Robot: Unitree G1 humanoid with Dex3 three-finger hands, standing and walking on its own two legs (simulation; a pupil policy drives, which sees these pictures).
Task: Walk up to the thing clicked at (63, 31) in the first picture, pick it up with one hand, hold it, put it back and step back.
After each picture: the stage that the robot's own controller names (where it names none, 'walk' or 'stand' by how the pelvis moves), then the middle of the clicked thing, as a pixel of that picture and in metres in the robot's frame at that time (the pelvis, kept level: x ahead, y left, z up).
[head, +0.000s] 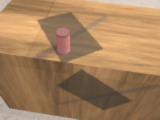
stand; (63, 41) +0.62 +0.07 -0.02
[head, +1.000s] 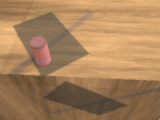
walk; (40, 51) +0.50 +0.18 +0.00
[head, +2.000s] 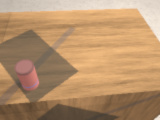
stand; (27, 75) +0.41 +0.19 -0.01
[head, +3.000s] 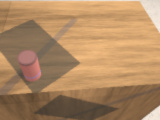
stand; (30, 66) +0.43 +0.19 -0.01
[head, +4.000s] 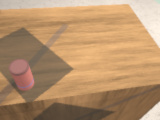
stand; (22, 75) +0.40 +0.21 -0.02
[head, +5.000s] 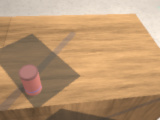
stand; (31, 80) +0.39 +0.18 -0.02
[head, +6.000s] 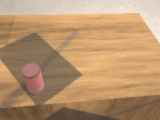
stand; (33, 78) +0.40 +0.17 -0.02
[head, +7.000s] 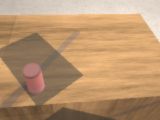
rise first; (34, 78) +0.40 +0.17 -0.02
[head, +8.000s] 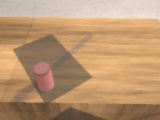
rise first; (44, 77) +0.41 +0.17 -0.02
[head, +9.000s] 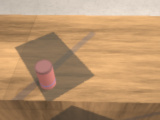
go down; (46, 75) +0.41 +0.16 -0.02
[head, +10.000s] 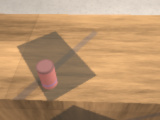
go down; (47, 74) +0.41 +0.16 -0.02
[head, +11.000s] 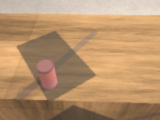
go down; (47, 74) +0.41 +0.16 -0.02
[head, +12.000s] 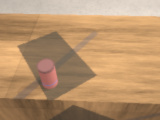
go down; (48, 74) +0.42 +0.16 -0.02
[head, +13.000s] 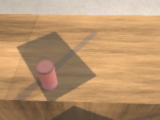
go down; (47, 75) +0.41 +0.16 -0.02
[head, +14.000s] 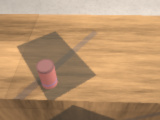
go down; (47, 74) +0.41 +0.16 -0.02
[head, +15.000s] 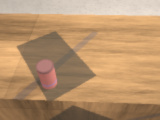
go down; (47, 74) +0.41 +0.16 -0.02
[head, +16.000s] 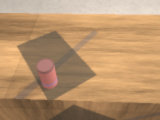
go down; (47, 74) +0.41 +0.16 -0.02
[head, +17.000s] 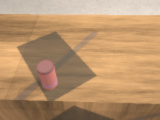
go down; (47, 75) +0.41 +0.16 -0.02
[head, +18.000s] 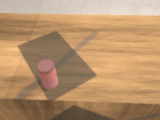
go down; (48, 74) +0.41 +0.16 -0.02
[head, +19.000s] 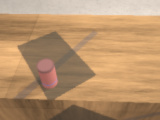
go down; (47, 74) +0.42 +0.16 -0.02
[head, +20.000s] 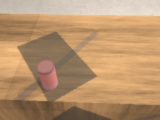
go down; (47, 75) +0.41 +0.16 -0.02
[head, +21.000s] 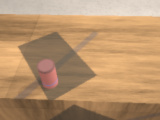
go down; (48, 74) +0.42 +0.16 -0.02
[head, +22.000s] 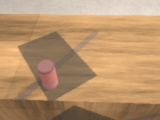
go down; (48, 74) +0.41 +0.16 -0.02
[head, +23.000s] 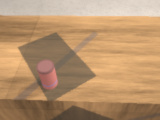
go down; (47, 75) +0.42 +0.16 -0.02
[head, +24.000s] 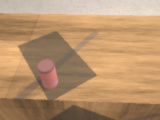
go down; (48, 74) +0.41 +0.16 -0.02
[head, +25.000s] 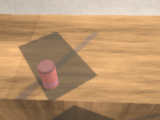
go down; (48, 74) +0.41 +0.16 -0.02
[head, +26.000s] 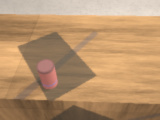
go down; (47, 74) +0.41 +0.16 -0.02
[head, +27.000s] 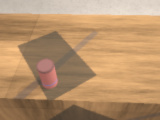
go down; (47, 74) +0.42 +0.16 -0.02
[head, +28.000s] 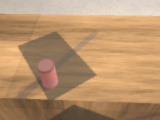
go down; (48, 74) +0.42 +0.16 -0.02
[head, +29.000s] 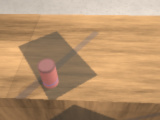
go down; (48, 74) +0.42 +0.16 -0.02
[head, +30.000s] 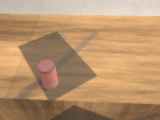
go down; (48, 74) +0.41 +0.16 -0.02
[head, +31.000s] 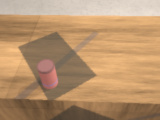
go down; (48, 74) +0.42 +0.16 -0.02
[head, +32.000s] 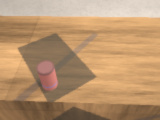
go down; (47, 76) +0.41 +0.16 -0.02
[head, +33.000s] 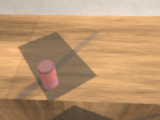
go down; (48, 74) +0.41 +0.16 -0.02
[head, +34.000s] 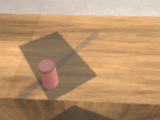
go down; (48, 74) +0.41 +0.16 -0.02
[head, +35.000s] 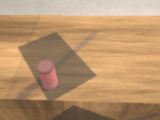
go down; (47, 74) +0.41 +0.16 -0.02
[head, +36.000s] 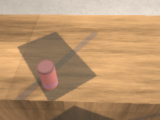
go down; (48, 75) +0.41 +0.16 -0.02
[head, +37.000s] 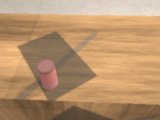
go down; (48, 74) +0.41 +0.16 -0.02
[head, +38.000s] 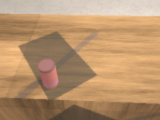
go down; (48, 73) +0.42 +0.16 -0.02
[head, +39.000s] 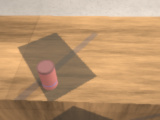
go down; (47, 75) +0.41 +0.16 -0.02
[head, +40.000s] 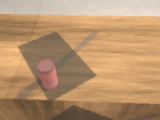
go down; (48, 74) +0.41 +0.16 -0.02
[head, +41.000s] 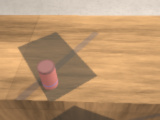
go down; (48, 75) +0.41 +0.16 -0.02
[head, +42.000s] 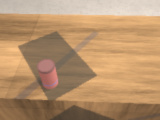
go down; (48, 74) +0.41 +0.16 -0.02
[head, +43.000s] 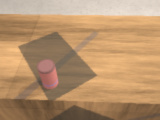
go down; (48, 74) +0.41 +0.16 -0.02
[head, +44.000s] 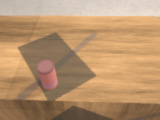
go down; (47, 75) +0.42 +0.16 -0.02
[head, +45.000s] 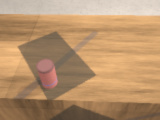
go down; (47, 74) +0.42 +0.16 -0.02
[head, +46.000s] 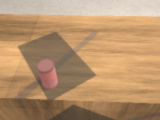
go down; (47, 74) +0.42 +0.16 -0.02
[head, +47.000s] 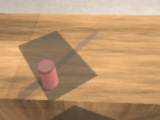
go down; (48, 74) +0.41 +0.16 -0.02
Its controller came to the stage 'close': no
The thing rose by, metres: 0.00
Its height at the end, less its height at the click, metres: +0.00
